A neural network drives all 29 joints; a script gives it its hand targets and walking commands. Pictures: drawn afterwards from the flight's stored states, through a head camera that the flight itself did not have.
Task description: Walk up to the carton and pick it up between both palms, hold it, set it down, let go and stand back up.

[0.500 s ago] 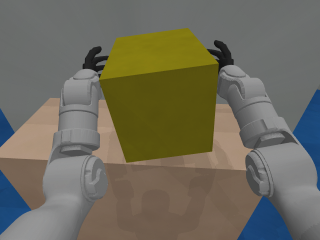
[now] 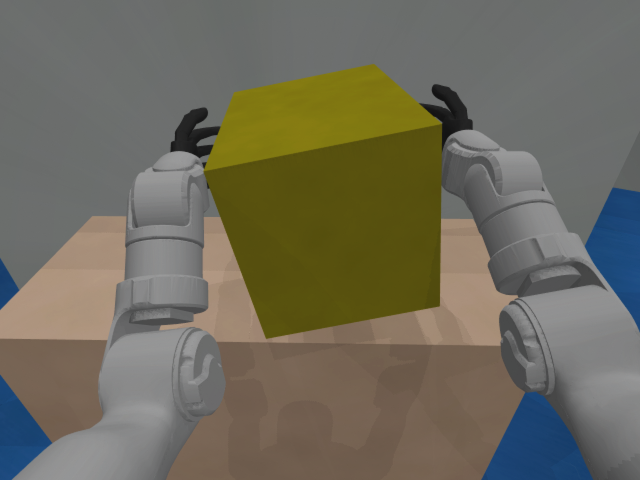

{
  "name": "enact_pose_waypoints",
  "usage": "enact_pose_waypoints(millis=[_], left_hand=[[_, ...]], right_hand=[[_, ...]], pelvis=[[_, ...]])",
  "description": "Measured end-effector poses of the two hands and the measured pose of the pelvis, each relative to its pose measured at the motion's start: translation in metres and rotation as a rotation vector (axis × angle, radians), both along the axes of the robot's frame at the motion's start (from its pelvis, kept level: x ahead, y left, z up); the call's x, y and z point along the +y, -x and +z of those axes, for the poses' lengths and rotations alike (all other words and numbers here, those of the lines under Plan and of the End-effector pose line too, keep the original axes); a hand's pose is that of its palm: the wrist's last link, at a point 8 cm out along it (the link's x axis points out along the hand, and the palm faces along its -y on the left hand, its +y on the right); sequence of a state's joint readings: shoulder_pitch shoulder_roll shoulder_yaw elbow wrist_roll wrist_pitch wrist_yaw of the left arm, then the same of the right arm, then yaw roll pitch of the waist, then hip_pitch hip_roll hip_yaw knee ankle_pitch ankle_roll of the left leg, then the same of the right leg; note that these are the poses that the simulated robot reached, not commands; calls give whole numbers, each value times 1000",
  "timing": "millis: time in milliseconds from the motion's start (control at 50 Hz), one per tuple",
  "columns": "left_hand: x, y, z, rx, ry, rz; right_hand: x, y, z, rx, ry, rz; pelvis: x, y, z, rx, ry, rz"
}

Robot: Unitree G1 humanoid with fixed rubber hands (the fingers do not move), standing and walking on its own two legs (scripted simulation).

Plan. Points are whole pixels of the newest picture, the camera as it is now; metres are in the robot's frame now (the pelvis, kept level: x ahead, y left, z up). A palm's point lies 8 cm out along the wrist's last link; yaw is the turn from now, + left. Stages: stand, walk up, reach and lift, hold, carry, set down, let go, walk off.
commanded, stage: reach and lift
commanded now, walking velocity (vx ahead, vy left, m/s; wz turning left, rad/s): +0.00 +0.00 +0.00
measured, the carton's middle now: (325, 187) +0.43 -0.03 +0.24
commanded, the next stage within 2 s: hold in 0.40 s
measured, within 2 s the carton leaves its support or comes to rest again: neither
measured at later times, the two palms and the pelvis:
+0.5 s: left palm (179, 151) +0.38 +0.14 +0.31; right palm (451, 131) +0.38 -0.17 +0.33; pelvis +0.00 -0.01 +0.00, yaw +1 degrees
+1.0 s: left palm (171, 135) +0.36 +0.14 +0.34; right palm (462, 107) +0.37 -0.17 +0.36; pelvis +0.00 -0.02 +0.00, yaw +1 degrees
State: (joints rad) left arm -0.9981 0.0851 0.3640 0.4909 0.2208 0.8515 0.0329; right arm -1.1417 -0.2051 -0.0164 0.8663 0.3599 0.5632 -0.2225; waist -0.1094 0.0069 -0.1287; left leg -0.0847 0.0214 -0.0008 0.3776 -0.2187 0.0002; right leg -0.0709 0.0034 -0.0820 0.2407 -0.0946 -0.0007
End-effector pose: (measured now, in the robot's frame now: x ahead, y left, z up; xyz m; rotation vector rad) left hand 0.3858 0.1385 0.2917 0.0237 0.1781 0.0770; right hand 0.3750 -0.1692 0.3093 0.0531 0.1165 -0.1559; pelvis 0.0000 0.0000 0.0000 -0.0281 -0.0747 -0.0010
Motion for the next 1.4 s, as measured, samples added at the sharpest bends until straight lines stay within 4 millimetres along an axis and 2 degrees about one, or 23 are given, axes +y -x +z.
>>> enact_pose_waypoints(millis=[160, 460, 680, 920, 1180, 1400], left_hand=[[-6, 0, 12, -1, 0, 1], [3, -1, 21, -8, 5, 10], [9, 19, 28, -25, 8, 43], [3, 21, 45, -18, 12, 37], [9, 21, 47, -16, 4, 39], [4, 9, 50, -28, 8, 1]], right_hand=[[-6, 1, 8, 2, 13, 1], [3, -4, 17, 1, 16, 14], [8, 5, 31, -12, 18, 49], [2, 8, 47, 0, 22, 43], [8, 7, 45, 8, 28, 51], [3, 7, 44, -2, 10, 9]], pelvis=[[-5, 3, 0, 4, -5, -9], [-15, 4, 0, 14, -4, 20], [-14, -1, -1, -9, -4, 10], [-19, 2, 0, 5, -8, 9], [-24, 5, 0, 11, -8, 26], [-17, 6, -1, 16, -6, 14]])
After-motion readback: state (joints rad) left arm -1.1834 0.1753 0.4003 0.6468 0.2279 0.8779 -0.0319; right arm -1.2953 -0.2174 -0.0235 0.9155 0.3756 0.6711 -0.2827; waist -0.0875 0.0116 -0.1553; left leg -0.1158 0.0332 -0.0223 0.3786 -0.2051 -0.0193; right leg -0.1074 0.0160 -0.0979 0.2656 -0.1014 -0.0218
